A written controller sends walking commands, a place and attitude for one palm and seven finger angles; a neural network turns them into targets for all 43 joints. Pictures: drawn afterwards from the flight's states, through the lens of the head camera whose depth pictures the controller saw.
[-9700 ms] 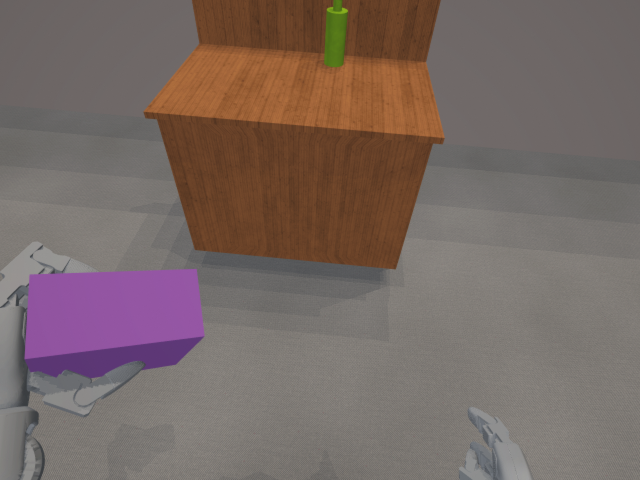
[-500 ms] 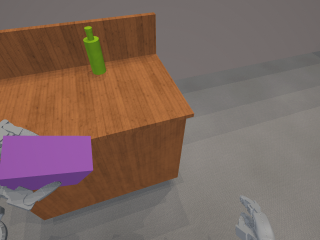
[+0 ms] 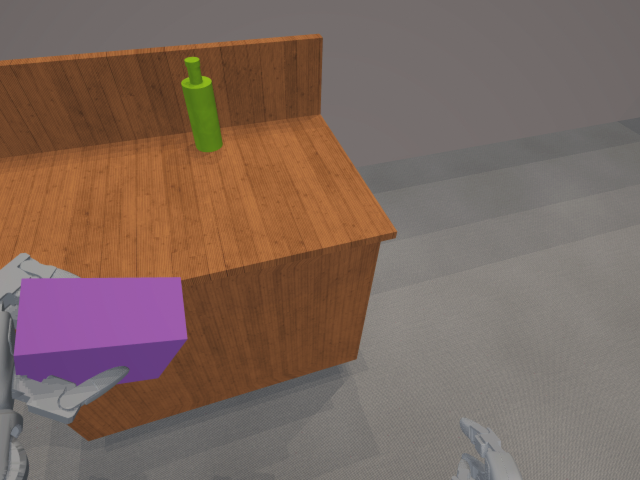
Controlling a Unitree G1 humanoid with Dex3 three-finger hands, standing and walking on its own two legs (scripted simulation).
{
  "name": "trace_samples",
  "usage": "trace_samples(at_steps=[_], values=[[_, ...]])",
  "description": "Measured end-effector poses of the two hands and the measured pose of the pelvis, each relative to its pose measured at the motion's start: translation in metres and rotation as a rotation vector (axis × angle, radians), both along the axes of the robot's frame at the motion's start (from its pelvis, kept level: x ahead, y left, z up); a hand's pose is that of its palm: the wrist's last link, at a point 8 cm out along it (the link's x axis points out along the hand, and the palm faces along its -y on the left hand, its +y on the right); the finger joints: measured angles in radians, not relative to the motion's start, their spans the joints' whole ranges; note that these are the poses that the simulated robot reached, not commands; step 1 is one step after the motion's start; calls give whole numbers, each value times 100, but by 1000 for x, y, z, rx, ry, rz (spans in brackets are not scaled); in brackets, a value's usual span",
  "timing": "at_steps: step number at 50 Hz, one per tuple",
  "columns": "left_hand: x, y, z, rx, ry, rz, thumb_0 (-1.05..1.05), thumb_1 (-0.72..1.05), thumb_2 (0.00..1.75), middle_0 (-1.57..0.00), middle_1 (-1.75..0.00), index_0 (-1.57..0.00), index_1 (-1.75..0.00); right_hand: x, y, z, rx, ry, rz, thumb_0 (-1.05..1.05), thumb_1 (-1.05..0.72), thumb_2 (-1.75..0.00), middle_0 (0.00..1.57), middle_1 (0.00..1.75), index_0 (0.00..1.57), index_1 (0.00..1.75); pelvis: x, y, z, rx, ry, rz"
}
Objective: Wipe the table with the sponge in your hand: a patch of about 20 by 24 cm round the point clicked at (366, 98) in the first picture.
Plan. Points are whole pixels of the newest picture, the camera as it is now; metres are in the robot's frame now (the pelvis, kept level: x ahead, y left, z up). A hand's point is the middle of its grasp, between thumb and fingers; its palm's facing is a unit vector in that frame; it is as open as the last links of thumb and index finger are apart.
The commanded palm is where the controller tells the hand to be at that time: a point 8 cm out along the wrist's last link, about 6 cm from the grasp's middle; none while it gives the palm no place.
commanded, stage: shuffle to correct the standing spot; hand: left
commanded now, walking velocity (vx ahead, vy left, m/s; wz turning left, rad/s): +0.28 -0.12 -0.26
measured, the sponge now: (125, 334) +0.23 +0.22 +0.12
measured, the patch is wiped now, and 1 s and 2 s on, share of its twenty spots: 0.00 0.00 0.00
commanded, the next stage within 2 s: come to a stop and stand still in 1.82 s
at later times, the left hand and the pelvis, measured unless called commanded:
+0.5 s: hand (193, 234) +0.35 +0.18 +0.15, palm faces +0.32 -0.84 -0.44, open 10.7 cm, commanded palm +0.30 +0.22 +0.17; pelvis +0.11 -0.05 -0.02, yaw -6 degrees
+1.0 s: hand (295, 183) +0.45 +0.07 +0.15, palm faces +0.34 -0.87 -0.36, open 10.7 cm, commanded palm +0.40 +0.11 +0.17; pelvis +0.22 -0.15 -0.01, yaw -4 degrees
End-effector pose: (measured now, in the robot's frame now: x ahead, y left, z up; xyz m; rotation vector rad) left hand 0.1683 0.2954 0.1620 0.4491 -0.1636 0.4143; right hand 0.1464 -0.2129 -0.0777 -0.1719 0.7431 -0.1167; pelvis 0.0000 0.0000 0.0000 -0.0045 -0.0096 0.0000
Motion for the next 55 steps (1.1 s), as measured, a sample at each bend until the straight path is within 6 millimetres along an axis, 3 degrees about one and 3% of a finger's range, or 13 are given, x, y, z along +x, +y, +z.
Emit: trace_samples(at_steps=[6,13,20,27,30,34,38,41,49,55], values=[[24,-29,-10,-13,-21,-23,-1,-55,102,-64,-137,-67,-135,15,-17,-12,5,-7,6,1,-90,-90,20,30,20,30,14,-19,-12,5,-6,-33],[66,-69,5,-9,-123,-136,-1,-55,102,-64,-137,-67,-135,33,-52,-17,-14,48,-26,1,-91,-90,20,30,20,30,40,-39,-14,0,12,-47],[110,-73,11,74,-66,-162,-1,-55,102,-64,-137,-67,-135,59,-74,-15,-41,92,-68,1,-91,-90,20,30,20,30,77,-45,-8,20,29,-59],[158,-81,4,91,-90,-181,-1,-55,102,-64,-137,-67,-135,106,-78,-28,-19,30,-104,1,-91,-90,20,30,20,30,115,-52,-26,68,-23,-102],[178,-98,10,92,-87,-199,-1,-55,102,-64,-137,-67,-135,122,-76,-26,21,9,-87,1,-91,-90,20,30,20,30,126,-64,-22,65,-21,-93],[189,-127,25,139,-99,-220,-1,-55,102,-64,-137,-67,-135,141,-84,-26,71,-9,-76,1,-91,-90,20,30,20,30,145,-85,-18,45,-8,-104],[195,-152,31,220,-124,-192,-1,-55,102,-64,-137,-67,-135,160,-109,-43,94,-16,-61,1,-90,-90,20,30,20,30,169,-114,-31,11,-16,-94],[205,-161,25,174,-139,-143,-1,-55,102,-64,-137,-67,-135,170,-134,-51,62,45,-50,1,-91,-90,20,30,20,30,182,-129,-30,2,-23,-71],[242,-181,2,12,-75,-116,-1,-55,102,-64,-137,-67,-135,203,-190,-13,-70,70,-63,1,-91,-90,20,30,20,30,215,-152,-10,16,-7,-69],[269,-198,15,52,-206,-203,-1,-55,102,-64,-137,-67,-135,241,-209,2,-127,-37,-96,1,-91,-90,20,30,20,30,239,-162,-22,21,-26,-77]])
